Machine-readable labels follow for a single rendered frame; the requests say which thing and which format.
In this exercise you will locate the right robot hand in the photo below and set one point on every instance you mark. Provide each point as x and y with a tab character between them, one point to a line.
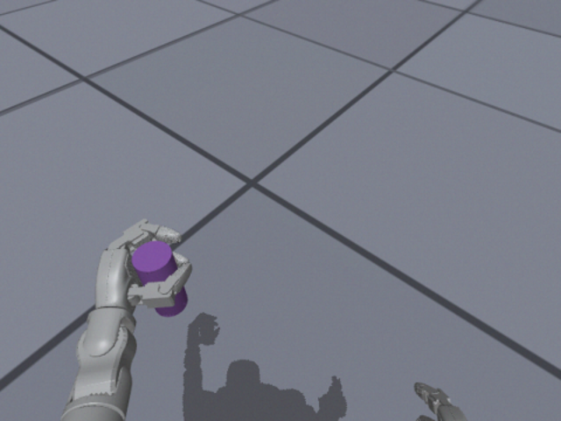
439	403

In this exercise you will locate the can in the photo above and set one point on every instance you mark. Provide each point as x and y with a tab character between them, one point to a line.
154	262

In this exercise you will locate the left robot arm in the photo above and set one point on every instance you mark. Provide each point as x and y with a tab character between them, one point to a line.
105	350

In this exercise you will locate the left robot hand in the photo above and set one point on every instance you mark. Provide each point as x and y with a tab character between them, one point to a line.
117	282

